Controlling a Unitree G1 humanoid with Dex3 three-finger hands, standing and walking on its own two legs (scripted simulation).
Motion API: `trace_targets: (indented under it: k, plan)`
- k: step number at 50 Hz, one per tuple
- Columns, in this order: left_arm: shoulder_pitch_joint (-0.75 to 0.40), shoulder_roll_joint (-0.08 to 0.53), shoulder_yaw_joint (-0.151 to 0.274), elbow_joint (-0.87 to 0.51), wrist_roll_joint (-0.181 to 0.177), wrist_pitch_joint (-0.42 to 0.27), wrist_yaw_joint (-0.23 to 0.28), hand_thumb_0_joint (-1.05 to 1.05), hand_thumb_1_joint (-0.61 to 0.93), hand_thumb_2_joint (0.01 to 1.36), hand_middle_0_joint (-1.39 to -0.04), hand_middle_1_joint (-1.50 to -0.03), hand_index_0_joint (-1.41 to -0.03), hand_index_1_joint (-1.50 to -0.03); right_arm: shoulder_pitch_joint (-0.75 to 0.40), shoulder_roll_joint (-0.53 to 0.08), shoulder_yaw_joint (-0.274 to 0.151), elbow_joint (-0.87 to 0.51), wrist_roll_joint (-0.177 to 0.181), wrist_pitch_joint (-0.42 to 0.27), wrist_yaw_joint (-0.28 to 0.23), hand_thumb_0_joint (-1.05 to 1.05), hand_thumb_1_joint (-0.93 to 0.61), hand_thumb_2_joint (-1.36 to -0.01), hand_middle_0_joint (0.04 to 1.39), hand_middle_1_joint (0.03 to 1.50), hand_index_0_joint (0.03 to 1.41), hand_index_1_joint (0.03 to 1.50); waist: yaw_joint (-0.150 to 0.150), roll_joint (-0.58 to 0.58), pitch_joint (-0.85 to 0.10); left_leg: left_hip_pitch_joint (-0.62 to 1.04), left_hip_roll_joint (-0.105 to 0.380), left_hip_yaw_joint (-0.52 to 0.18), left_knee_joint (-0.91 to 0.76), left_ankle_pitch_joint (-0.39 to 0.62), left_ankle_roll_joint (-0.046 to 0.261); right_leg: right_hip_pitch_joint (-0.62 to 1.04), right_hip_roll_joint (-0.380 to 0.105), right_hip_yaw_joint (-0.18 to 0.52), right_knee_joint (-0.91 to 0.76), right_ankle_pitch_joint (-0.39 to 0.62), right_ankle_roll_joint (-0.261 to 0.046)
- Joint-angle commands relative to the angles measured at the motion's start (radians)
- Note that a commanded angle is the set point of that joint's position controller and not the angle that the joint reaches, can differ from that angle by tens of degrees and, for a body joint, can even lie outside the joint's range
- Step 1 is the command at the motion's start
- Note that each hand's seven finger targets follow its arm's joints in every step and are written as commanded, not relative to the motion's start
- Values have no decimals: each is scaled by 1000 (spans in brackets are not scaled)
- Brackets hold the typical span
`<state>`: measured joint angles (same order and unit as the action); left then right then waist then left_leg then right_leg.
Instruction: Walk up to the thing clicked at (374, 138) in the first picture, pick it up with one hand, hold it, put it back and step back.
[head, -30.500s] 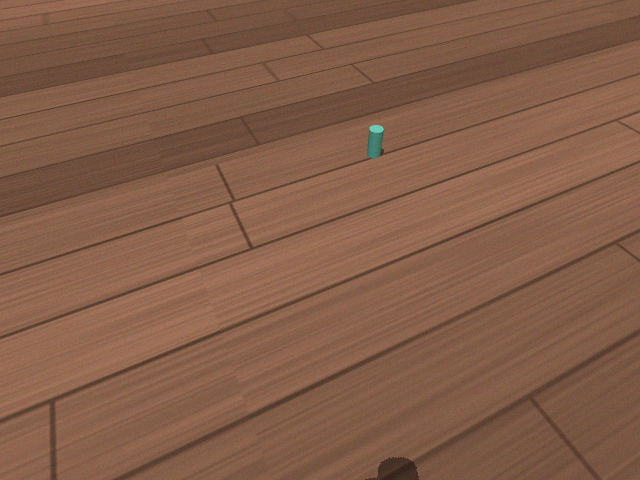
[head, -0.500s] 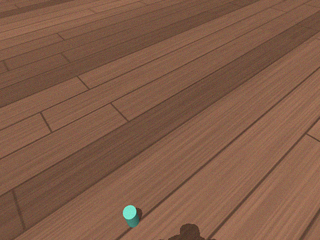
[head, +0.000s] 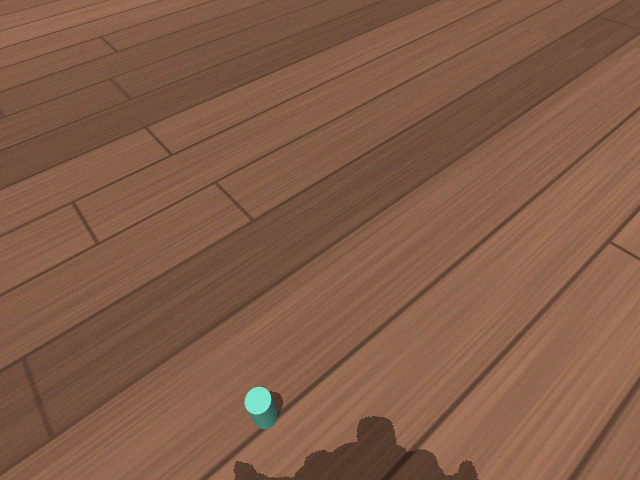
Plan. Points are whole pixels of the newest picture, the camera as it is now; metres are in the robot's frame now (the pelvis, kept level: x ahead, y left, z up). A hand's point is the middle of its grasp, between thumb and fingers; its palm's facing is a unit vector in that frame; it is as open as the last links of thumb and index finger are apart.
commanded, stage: step back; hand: left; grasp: from the side
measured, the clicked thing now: (261, 408) +0.41 +0.20 -0.70
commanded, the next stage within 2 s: none
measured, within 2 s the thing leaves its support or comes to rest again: neither
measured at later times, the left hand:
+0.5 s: hand out of the picture +0.04 +0.32 -0.18, palm faces -0.08 -0.93 -0.35, open 7.4 cm
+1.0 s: hand out of the picture -0.07 +0.33 -0.17, palm faces -0.02 -0.93 -0.37, open 7.4 cm
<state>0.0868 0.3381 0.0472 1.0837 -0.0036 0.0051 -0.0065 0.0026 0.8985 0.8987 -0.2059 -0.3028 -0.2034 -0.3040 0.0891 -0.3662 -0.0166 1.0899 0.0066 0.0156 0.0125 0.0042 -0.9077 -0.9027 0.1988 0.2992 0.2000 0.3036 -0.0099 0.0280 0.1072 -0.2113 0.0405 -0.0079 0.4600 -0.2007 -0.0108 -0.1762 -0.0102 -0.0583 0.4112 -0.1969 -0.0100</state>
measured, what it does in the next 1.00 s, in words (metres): walks backwards: left foot, then right foot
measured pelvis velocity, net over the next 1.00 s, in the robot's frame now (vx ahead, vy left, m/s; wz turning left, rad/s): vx -0.22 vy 0.07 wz -0.01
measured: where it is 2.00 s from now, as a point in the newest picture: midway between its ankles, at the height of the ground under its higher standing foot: outside the picture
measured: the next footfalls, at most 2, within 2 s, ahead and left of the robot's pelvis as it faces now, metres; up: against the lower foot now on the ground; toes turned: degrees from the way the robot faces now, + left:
left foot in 0.18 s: -0.01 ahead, +0.14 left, +0.00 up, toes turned -1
right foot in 0.64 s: -0.11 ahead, -0.07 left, +0.00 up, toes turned -1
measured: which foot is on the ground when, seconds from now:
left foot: down 0.00-0.00, up 0.02-0.16, down 0.18-0.66, up 0.68-0.94, down 0.96-1.00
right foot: down 0.00-0.20, up 0.22-0.62, down 0.64-0.98, up 1.00-1.00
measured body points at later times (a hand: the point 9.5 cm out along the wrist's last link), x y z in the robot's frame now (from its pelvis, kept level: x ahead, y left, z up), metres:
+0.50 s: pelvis -0.09 +0.06 -0.01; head +0.00 +0.08 +0.43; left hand +0.05 +0.36 -0.15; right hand -0.01 -0.25 -0.13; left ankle -0.05 +0.14 -0.74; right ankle -0.12 -0.08 -0.69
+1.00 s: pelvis -0.22 +0.07 -0.02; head -0.15 +0.09 +0.42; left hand -0.07 +0.38 -0.14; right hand -0.13 -0.25 -0.13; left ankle -0.23 +0.18 -0.75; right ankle -0.15 -0.06 -0.74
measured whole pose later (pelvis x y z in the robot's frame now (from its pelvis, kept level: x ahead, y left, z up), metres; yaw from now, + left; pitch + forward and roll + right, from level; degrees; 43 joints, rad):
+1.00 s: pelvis -0.22 +0.07 -0.02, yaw +0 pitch -2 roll +1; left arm 0.09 0.39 0.07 0.76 0.02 0.06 0.01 0.00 0.90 0.90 -0.21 -0.30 -0.20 -0.30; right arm 0.16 -0.39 -0.05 0.88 -0.02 0.02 -0.01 0.01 -0.91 -0.90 0.20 0.30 0.20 0.30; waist 0.01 -0.06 0.21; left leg -0.24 -0.06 -0.01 0.66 -0.37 0.03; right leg -0.41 -0.04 0.03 0.72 -0.30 0.00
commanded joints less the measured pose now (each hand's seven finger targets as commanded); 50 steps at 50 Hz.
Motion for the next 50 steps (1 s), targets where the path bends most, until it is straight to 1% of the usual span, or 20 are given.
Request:
trace_targets:
  k: [1, 3, 5, 8, 9, 10, 11, 15, 20, 27, 31, 32, 33, 34, 37, 43, 47, 48, 49, 50]
  plan:
    - [-88, 307, 82, -150, 18, -6, 26, 0, 900, 900, -200, -300, -200, -300, 53, -193, -68, -102, -4, 17, -9, 0, -900, -900, 200, 300, 200, 300, -16, -215, -168, -16, -75, -10, 373, -230, 51, -60, -327, 272, -63, 368, -221]
    - [-124, 300, 83, -188, 30, 0, 29, 0, 900, 900, -200, -300, -200, -300, 94, -192, -74, -123, -6, 31, -5, 0, -900, -900, 200, 300, 200, 300, -27, -227, -144, -49, -57, -69, 469, -331, 67, -115, -345, 257, -18, 363, -249]
    - [-125, 274, 73, -209, 33, 4, 32, 0, 900, 900, -200, -300, -200, -300, 112, -193, -76, -139, -3, 28, -7, 0, -900, -900, 200, 300, 200, 300, -21, -212, -146, -99, -49, -50, 385, -270, 63, -54, -304, 225, 46, 398, -212]
    - [-113, 269, 64, -234, 20, 28, 29, 0, 900, 900, -200, -300, -200, -300, 156, -193, -82, -142, -26, 8, -12, 0, -900, -900, 200, 300, 200, 300, -32, -130, -154, -42, -31, -15, 2, 94, 51, -26, -206, 154, 220, 296, -117]
    - [-74, 219, 56, -244, 7, 39, 27, 0, 900, 900, -200, -300, -200, -300, 125, -246, -97, -163, -48, -1, -17, 0, -900, -900, 200, 300, 200, 300, -4, 34, -146, -4, 95, -194, -79, 325, 70, -104, -88, 104, 355, 129, -63]
    - [-49, 168, 46, -255, 0, 45, 34, 0, 900, 900, -200, -300, -200, -300, 95, -333, -113, -183, -56, -9, -17, 0, -900, -900, 200, 300, 200, 300, 15, 202, -139, 93, 244, -408, -94, 605, 126, -299, 93, 116, 482, -378, -27]
    - [-67, 204, 61, -249, 9, 46, 47, 0, 900, 900, -200, -300, -200, -300, 96, -380, -124, -202, -39, -12, -18, 0, -900, -900, 200, 300, 200, 300, -34, 210, -181, 60, 308, -490, -82, 627, 210, -273, 116, 236, 614, -480, -17]
    - [12, 228, 59, -225, -1, 50, 53, 0, 900, 900, -200, -300, -200, -300, 3, -246, -99, -239, -39, -12, -49, 0, -900, -900, 200, 300, 200, 300, 38, 108, -196, 196, 174, -230, 11, 601, 159, -359, 99, 268, 768, -289, -16]
    - [-18, 220, 67, -267, 14, 37, 43, 0, 900, 900, -200, -300, -200, -300, 98, -234, -102, -253, -30, -10, -57, 0, -900, -900, 200, 300, 200, 300, -34, 87, -167, 265, 206, -243, 40, 655, 217, -344, 77, 213, 633, -323, 35]
    - [60, 211, 76, -275, 19, 28, 28, 0, 900, 900, -200, -300, -200, -300, 61, -263, -107, -297, -28, -4, -49, 0, -900, -900, 200, 300, 200, 300, -25, 87, -204, 160, 234, -258, 23, 397, 246, -186, 34, 130, 391, -285, 8]
    - [181, 210, 86, -237, 32, 15, 20, 0, 900, 900, -200, -300, -200, -300, -8, -260, -101, -301, -15, 5, -40, 0, -900, -900, 200, 300, 200, 300, 38, 37, -198, -52, 172, -197, 74, 157, 142, 26, 3, 122, 74, -28, -50]
    - [176, 259, 99, -246, 44, 10, 20, 0, 900, 900, -200, -300, -200, -300, 2, -232, -92, -304, -9, 6, -38, 0, -900, -900, 200, 300, 200, 300, 25, -75, -178, -180, 94, -154, 155, 24, 85, 59, -100, 288, 29, -13, -99]
    - [132, 332, 116, -270, 30, 13, 14, 0, 900, 900, -200, -300, -200, -300, -38, -200, -86, -316, -6, 6, -37, 0, -900, -900, 200, 300, 200, 300, 44, -250, -101, -250, -91, -36, 328, -218, 23, -49, -262, 498, -72, 19, -236]
    - [67, 371, 121, -315, 43, 8, 16, 0, 900, 900, -200, -300, -200, -300, -39, -211, -93, -305, -13, 13, -40, 0, -900, -900, 200, 300, 200, 300, 53, -311, -62, -229, -140, -64, 584, -407, 3, -179, -395, 628, -123, 57, -336]
    - [-40, 277, 97, -354, 31, 1, 33, 0, 900, 900, -200, -300, -200, -300, 69, -207, -86, -265, 0, 10, -35, 0, -900, -900, 200, 300, 200, 300, -11, -145, -58, -215, -172, -149, 739, -290, 7, -166, -236, 347, -23, 294, -239]
    - [60, 256, 90, -376, 45, 15, 38, 0, 900, 900, -200, -300, -200, -300, 75, -193, -73, -299, -11, -5, -43, 0, -900, -900, 200, 300, 200, 300, 56, -199, -152, -253, -96, -60, 368, -335, -4, 157, -220, 285, 109, 450, -207]
    - [34, 270, 80, -400, 23, 37, 26, 0, 900, 900, -200, -300, -200, -300, 181, -186, -89, -264, -29, -20, -38, 0, -900, -900, 200, 300, 200, 300, -7, -168, -187, -4, -69, 9, -56, 24, 21, 27, -165, 231, 237, 338, -125]
    - [62, 232, 72, -408, 20, 42, 23, 0, 900, 900, -200, -300, -200, -300, 162, -238, -104, -273, -41, -25, -38, 0, -900, -900, 200, 300, 200, 300, 11, -58, -194, 81, 54, -164, -71, 121, 61, -109, -101, 207, 294, 155, -75]
    - [25, 213, 67, -429, 13, 36, 25, 0, 900, 900, -200, -300, -200, -300, 108, -365, -127, -297, -39, -22, -29, 0, -900, -900, 200, 300, 200, 300, -4, 199, -179, 71, 281, -453, -97, 309, 200, -272, 87, 89, 450, -209, -12]
    - [-50, 243, 88, -421, 28, 35, 40, 0, 900, 900, -200, -300, -200, -300, 104, -398, -137, -308, -43, -23, -30, 0, -900, -900, 200, 300, 200, 300, -67, 214, -155, -56, 372, -573, -124, 359, 324, -249, 97, 205, 655, -455, 1]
